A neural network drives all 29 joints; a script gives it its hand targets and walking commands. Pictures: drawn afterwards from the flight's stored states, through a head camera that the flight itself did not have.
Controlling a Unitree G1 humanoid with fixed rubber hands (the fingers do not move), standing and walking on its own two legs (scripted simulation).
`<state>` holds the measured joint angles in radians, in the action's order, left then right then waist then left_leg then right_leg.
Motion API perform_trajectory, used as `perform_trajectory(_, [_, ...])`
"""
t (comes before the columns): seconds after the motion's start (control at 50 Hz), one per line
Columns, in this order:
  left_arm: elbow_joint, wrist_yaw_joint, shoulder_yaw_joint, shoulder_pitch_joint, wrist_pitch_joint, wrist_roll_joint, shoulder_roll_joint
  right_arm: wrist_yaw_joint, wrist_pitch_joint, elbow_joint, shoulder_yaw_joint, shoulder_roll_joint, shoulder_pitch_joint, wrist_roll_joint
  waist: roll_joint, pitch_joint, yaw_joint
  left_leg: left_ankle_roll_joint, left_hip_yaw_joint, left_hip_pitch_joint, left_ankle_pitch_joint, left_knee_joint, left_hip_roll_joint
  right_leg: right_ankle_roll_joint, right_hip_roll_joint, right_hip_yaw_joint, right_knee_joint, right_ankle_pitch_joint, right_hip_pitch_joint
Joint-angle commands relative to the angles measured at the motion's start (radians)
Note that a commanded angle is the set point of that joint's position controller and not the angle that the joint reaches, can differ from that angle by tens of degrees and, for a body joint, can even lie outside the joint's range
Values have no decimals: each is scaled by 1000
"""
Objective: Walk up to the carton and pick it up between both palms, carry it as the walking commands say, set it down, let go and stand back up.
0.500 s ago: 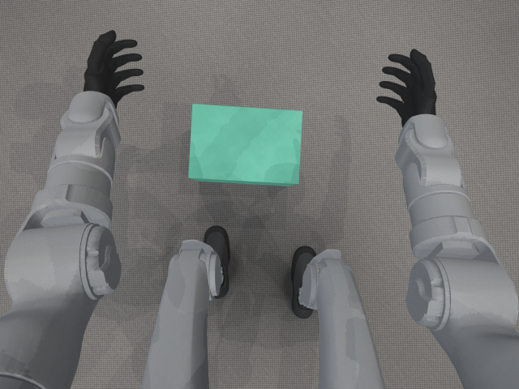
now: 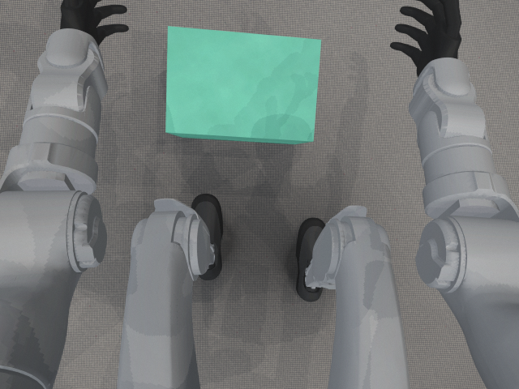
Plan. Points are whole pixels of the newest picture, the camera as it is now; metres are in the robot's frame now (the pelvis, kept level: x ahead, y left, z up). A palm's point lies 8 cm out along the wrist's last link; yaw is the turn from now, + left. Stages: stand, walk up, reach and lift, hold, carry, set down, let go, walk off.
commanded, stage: reach and lift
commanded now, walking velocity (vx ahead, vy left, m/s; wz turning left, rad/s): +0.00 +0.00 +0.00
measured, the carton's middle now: (242, 95) +0.50 +0.06 -0.38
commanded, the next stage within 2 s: none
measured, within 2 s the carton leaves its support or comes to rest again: neither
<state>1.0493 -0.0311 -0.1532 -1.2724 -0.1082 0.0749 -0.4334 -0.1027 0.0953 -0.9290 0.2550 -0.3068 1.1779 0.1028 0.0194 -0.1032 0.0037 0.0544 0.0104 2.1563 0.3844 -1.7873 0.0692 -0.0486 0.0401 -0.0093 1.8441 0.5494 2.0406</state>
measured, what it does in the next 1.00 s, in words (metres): lowers itself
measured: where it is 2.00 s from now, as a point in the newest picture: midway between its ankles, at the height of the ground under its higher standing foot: (259, 262)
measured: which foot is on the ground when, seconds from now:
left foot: down 0.00-1.00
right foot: down 0.00-1.00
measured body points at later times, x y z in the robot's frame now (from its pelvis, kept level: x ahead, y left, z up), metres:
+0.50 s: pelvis -0.02 -0.01 -0.08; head +0.36 +0.03 +0.16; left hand +0.52 +0.24 -0.27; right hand +0.53 -0.18 -0.26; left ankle +0.14 +0.11 -0.43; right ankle +0.10 -0.14 -0.43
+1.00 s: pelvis -0.01 -0.01 -0.10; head +0.36 +0.03 +0.13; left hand +0.54 +0.23 -0.29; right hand +0.54 -0.18 -0.28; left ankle +0.14 +0.11 -0.43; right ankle +0.10 -0.14 -0.43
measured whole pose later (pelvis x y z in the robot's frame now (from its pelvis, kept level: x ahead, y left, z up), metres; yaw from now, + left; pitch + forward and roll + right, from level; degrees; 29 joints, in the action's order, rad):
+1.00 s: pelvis -0.01 -0.01 -0.10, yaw +0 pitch +33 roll -4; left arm 1.26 -0.05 0.00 -1.53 -0.02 0.20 -0.52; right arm -0.09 0.04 -1.15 0.14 -0.35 1.48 0.19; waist 0.02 -0.47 0.00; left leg 0.05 -0.02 2.32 0.39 -2.12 0.07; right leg -0.05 0.02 -0.01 2.19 0.59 2.19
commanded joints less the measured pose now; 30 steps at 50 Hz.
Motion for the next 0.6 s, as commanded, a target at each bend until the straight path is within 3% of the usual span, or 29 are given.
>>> perform_trajectory(0.0, [8, -32, 47, -298, 43, 127, -116, -4, -53, 10, 13, -179, 269, 80, -92, 1008, -85, -52, -90, -881, -176, -3, -72, 25, -95, -86, -54, -97, -29])
perform_trajectory(0.02, [27, -16, 48, -292, 47, 134, -78, 11, -46, -35, -41, -113, 297, 90, -101, 889, -47, -45, -59, -729, -176, -7, -75, 28, -90, -57, -66, -126, 5])
perform_trajectory(0.04, [-57, -21, 15, -363, 57, 136, -146, 6, -54, 1, -44, -153, 343, 91, -71, 1005, -22, -55, -66, -806, -216, -55, -73, 26, -82, -51, -20, -117, -49])
perform_trajectory(0.06, [-92, -25, 66, -412, 73, 146, -114, -1, -58, 0, -35, -135, 353, 102, -129, 1010, -50, -63, -64, -810, -233, -67, -62, 31, -84, -40, -24, -141, -29])
perform_trajectory(0.08, [-110, -38, -22, -416, 77, 120, -210, -12, -61, 43, -41, -158, 348, 100, -82, 1046, -7, -51, -56, -828, -225, -74, -73, 24, -95, -46, -13, -129, -79])
perform_trajectory(0.1, [-140, -47, 1, -420, 87, 130, -238, -22, -67, 158, -30, -189, 416, 114, -50, 1107, -3, -47, -36, -776, -224, -91, -69, 22, -96, -42, -8, -159, -165])
perform_trajectory(0.14, [95, -37, 33, -373, 62, 153, -166, -19, -46, -105, -66, -167, 354, 88, -26, 891, -46, -52, -35, -674, -115, -105, -55, 18, -76, -45, 3, -87, -99])
perform_trajectory(0.16, [9, -33, 54, -399, 64, 184, -159, -22, -51, -83, -56, -183, 367, 79, -35, 912, -70, -64, -26, -613, -58, -94, -55, 27, -72, -38, 5, -82, -181])
perform_trajectory(0.18, [8, -32, 69, -434, 69, 183, -182, -15, -52, -33, -76, -156, 416, 120, -71, 908, -31, -51, -35, -663, -45, -93, -57, 32, -84, -29, 13, -57, -115])
perform_trajectory(0.2, [-9, -28, 92, -460, 76, 173, -119, 0, -65, -18, -79, -130, 417, 127, -81, 887, -74, -47, -66, -681, -91, -94, -60, 26, -83, -58, 41, -91, -17])
perform_trajectory(0.22, [-10, -36, 12, -435, 89, 150, -247, -17, -66, -19, -106, -154, 422, 117, 24, 946, -22, -51, -35, -673, -148, -155, -56, 11, -74, -32, 34, -118, -162])
perform_trajectory(0.24, [79, -38, 34, -442, 79, 154, -235, -17, -50, -79, -134, -135, 419, 120, -9, 901, -13, -51, -37, -730, -122, -140, -52, 6, -75, -52, 48, -86, -124])
perform_trajectory(0.26, [99, -36, 26, -411, 75, 154, -234, -11, -49, -118, -86, -167, 381, 99, -22, 840, -11, -51, -52, -639, -96, -152, -51, 8, -68, -44, 72, -77, -54])
perform_trajectory(0.28, [93, -34, 32, -407, 80, 147, -198, -10, -49, -141, -95, -161, 396, 95, -68, 865, -7, -62, -42, -685, -106, -175, -48, 18, -70, -32, 70, -60, -75])
perform_trajectory(0.3, [-17, -33, 41, -482, 85, 157, -227, -13, -54, -90, -82, -166, 443, 99, -43, 918, -33, -61, -61, -722, -151, -166, -47, 17, -73, -44, 86, -108, -94])
perform_trajectory(0.32, [23, -30, 45, -426, 89, 172, -183, -8, -64, -89, -139, -122, 397, 142, -43, 897, 1, -53, -45, -674, -118, -165, -43, 23, -73, -26, 80, -95, -155])
perform_trajectory(0.34, [91, -16, 123, -463, 87, 205, -148, 1, -56, -111, -134, -113, 446, 133, -62, 814, -38, -62, -46, -644, -114, -177, -42, 22, -76, -23, 76, -88, -78])
perform_trajectory(0.36, [136, -22, 100, -438, 83, 182, -204, 2, -52, -173, -148, -123, 433, 150, -51, 804, -19, -57, -60, -692, -97, -172, -33, 6, -68, -56, 101, -70, -72])
perform_trajectory(0.38, [64, -22, 93, -464, 94, 175, -170, 5, -68, -126, -129, -125, 452, 135, -58, 797, -10, -57, -53, -629, -129, -196, -46, 18, -77, -32, 102, -98, -47])
perform_trajectory(0.4, [38, -15, 111, -506, 94, 208, -125, 3, -73, -118, -107, -149, 472, 122, -50, 841, -70, -59, -83, -677, -177, -217, -42, 25, -78, -36, 130, -130, -47])
perform_trajectory(0.42, [-14, -26, 100, -545, 102, 208, -181, -9, -84, -95, -78, -201, 497, 85, -20, 856, -70, -71, -88, -667, -174, -216, -42, 18, -78, -48, 152, -137, -73])
perform_trajectory(0.44, [-38, -36, 87, -596, 115, 188, -205, -10, -82, -49, -131, -152, 553, 145, -95, 865, 0, -69, -74, -700, -200, -214, -40, 29, -68, -28, 144, -139, -59])
perform_trajectory(0.46, [158, -32, 106, -492, 99, 196, -179, -11, -82, -80, -111, -182, 541, 129, -68, 802, -25, -61, -59, -656, -154, -260, -33, 28, -65, -21, 123, -70, -31])
perform_trajectory(0.48, [115, -20, 116, -532, 94, 212, -193, -6, -78, -126, -127, -164, 521, 121, -37, 773, -47, -59, -74, -611, -123, -228, -32, 14, -60, -49, 148, -92, -68])
perform_trajectory(0.5, [226, -21, 94, -486, 91, 174, -223, 3, -72, -230, -128, -160, 490, 128, -42, 652, -3, -64, -71, -523, -53, -244, -25, 8, -64, -42, 178, -41, 32])
perform_trajectory(0.52, [25, -25, 93, -591, 113, 203, -226, -2, -79, -161, -109, -143, 516, 115, -67, 800, -43, -70, -57, -576, -130, -251, -33, 26, -72, -26, 160, -143, -135])
perform_trajectory(0.54, [140, -15, 141, -519, 107, 221, -200, 14, -73, -179, -156, -116, 469, 156, -57, 766, -27, -69, -55, -563, -139, -259, -30, 17, -65, -39, 183, -141, -85])
perform_trajectory(0.56, [174, -24, 112, -488, 112, 200, -199, 12, -78, -169, -143, -107, 498, 157, -67, 773, -9, -62, -58, -618, -116, -265, -37, 14, -64, -44, 181, -106, -37])
perform_trajectory(0.58, [128, -23, 137, -493, 112, 201, -187, 8, -88, -157, -140, -136, 482, 157, -79, 805, -43, -61, -81, -668, -217, -279, -24, 18, -60, -47, 193, -158, -22])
